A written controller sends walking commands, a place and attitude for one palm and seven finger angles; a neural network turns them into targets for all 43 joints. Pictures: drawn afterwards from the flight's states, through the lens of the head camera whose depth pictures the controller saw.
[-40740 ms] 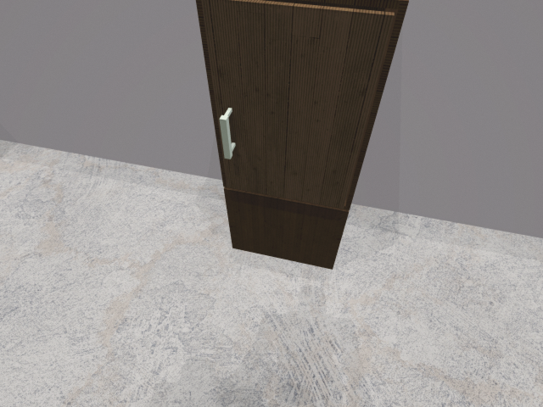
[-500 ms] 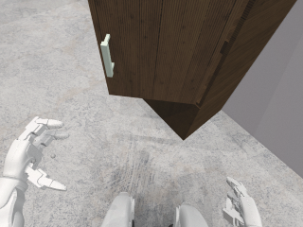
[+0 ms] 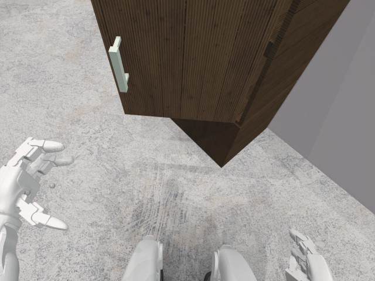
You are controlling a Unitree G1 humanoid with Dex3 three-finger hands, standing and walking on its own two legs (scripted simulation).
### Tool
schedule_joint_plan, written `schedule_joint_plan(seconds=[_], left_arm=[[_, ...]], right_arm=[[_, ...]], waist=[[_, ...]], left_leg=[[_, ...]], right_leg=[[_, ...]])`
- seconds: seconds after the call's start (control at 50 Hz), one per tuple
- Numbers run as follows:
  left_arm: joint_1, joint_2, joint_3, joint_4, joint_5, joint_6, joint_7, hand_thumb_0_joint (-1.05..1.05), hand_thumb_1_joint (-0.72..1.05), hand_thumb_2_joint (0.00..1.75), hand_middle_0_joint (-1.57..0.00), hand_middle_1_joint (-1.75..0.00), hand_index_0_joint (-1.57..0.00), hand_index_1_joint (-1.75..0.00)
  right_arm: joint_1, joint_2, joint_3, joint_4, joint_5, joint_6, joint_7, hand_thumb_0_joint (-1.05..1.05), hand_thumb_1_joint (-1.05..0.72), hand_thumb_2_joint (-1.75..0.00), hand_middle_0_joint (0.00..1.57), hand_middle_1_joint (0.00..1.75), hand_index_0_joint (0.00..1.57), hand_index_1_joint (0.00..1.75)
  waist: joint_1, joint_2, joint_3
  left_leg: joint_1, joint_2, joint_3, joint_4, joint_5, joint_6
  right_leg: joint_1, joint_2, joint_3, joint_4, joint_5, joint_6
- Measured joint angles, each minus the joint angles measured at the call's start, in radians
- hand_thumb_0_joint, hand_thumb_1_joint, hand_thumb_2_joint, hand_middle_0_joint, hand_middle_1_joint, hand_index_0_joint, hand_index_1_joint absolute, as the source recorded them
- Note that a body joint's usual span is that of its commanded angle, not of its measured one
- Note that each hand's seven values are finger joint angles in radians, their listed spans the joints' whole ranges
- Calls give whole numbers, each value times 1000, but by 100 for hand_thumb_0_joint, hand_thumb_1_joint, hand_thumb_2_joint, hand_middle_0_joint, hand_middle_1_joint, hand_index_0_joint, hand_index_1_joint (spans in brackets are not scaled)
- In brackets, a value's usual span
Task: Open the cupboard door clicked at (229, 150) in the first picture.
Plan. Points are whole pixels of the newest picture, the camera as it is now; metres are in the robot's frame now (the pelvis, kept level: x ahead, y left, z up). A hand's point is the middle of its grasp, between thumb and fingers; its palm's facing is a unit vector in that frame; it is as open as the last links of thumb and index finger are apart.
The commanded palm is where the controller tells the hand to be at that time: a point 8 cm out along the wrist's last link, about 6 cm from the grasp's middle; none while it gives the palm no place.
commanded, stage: raise the hand with hooked fingers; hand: left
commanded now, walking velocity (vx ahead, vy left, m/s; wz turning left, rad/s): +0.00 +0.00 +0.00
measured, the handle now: (120, 65) +0.62 +0.21 +0.02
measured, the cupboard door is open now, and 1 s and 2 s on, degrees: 45 45 45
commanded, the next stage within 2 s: move the hooked fingers beside the handle in 0.20 s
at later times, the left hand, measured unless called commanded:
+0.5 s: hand (57, 172) +0.31 +0.27 +0.04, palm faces -0.02 -1.00 -0.04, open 14.0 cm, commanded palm +0.30 +0.31 +0.04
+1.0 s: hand (72, 129) +0.41 +0.27 +0.04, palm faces -0.02 -1.00 -0.04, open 14.0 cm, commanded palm +0.39 +0.31 +0.04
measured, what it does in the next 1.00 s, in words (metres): stands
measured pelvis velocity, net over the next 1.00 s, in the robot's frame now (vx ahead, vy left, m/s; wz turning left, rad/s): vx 0.00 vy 0.00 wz -0.02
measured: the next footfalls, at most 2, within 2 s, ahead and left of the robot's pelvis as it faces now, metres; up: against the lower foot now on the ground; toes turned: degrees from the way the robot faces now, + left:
none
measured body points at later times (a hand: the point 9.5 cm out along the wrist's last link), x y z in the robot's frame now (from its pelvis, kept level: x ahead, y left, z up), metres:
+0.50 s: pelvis +0.00 +0.00 -0.01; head +0.10 +0.02 +0.43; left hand +0.30 +0.32 +0.04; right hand +0.17 -0.25 -0.09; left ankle +0.04 +0.11 -0.63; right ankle +0.02 -0.12 -0.63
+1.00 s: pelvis +0.00 +0.00 -0.01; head +0.12 +0.02 +0.42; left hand +0.40 +0.33 +0.04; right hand +0.09 -0.28 -0.11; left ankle +0.04 +0.11 -0.63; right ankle +0.02 -0.12 -0.63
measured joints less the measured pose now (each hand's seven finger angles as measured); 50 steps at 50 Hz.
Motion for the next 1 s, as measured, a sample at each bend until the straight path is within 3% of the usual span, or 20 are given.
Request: schedule_joint_plan(seconds=[0.36, 0.48, 0.66, 1.0], left_arm=[[-16, -1, -3, 11, 2, -3, -8, -2, -50, 30, -30, -119, -31, -120], [-133, 5, -15, 92, 26, -1, 1, -2, -50, 30, -30, -120, -31, -120], [-277, 33, -9, 199, 70, 26, 27, -2, -50, 30, -30, -120, -31, -120], [-555, 133, 60, 512, 132, -33, 4, -2, -50, 30, -30, -120, -30, -120]], right_arm=[[-21, 10, 13, -8, 0, 6, -1, 1, -90, -89, 21, 30, 21, 30], [-29, 1, 16, 14, -1, 4, -14, 1, -90, -89, 21, 30, 21, 30], [-22, 8, 20, 21, -3, 38, -8, 1, -90, -89, 21, 30, 21, 30], [34, -12, 13, 78, -10, 102, 1, 1, -90, -89, 21, 30, 21, 30]], waist=[[12, 3, -5], [16, 3, -3], [-14, -1, 0], [-51, -5, 4]], left_leg=[[-1, -1, -6, 7, -5, -3], [-24, -7, -13, 23, -4, -3], [-28, 1, 0, 9, 5, -3], [-95, 12, 3, 39, -1, -2]], right_leg=[[2, 0, -5, 7, -7, -2], [-18, -5, -11, 23, -10, -3], [-32, 2, 3, 14, 3, -4], [-102, 12, 8, 41, 3, -4]])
